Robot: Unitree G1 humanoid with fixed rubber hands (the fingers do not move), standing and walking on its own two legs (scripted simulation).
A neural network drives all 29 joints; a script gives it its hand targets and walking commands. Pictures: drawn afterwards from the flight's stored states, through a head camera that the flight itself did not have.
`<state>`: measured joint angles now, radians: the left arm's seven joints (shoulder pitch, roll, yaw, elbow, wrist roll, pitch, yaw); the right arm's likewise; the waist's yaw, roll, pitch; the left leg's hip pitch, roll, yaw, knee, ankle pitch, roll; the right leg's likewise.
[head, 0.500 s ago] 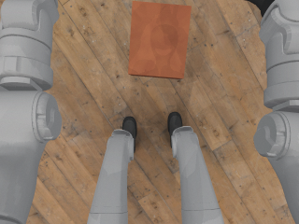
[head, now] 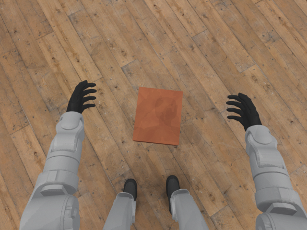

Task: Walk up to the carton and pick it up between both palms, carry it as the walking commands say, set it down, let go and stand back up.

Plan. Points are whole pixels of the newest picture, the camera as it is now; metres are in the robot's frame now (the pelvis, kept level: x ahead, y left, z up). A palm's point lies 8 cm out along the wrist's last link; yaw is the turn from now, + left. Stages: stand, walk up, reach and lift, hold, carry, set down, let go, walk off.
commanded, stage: let go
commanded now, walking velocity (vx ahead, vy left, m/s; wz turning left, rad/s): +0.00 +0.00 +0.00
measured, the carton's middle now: (157, 117) +0.48 -0.03 -0.64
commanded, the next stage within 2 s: stand in 0.92 s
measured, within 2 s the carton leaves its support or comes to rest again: neither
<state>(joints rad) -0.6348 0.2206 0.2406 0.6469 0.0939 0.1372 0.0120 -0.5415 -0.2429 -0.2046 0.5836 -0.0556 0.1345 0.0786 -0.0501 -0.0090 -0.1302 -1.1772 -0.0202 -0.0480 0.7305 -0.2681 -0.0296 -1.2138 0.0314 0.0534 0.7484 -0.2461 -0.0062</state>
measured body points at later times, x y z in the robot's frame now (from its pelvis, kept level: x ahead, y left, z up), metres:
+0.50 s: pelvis +0.03 +0.02 +0.06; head +0.08 +0.03 +0.50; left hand +0.22 +0.25 -0.03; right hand +0.20 -0.21 -0.02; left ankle +0.01 +0.14 -0.68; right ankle +0.02 -0.11 -0.68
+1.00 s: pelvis +0.03 +0.01 +0.05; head +0.04 +0.01 +0.50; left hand +0.20 +0.25 -0.02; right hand +0.20 -0.23 -0.02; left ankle +0.01 +0.13 -0.68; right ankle +0.02 -0.11 -0.68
